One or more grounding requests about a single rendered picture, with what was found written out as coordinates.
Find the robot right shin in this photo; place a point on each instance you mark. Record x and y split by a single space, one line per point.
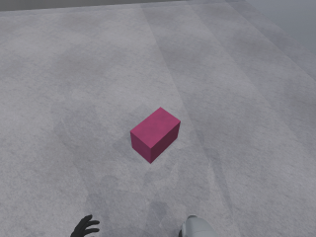
192 216

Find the left robot hand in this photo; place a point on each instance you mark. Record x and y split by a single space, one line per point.
80 230

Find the right robot thigh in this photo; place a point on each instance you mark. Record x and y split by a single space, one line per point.
197 227

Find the carton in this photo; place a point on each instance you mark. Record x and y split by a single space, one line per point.
154 134

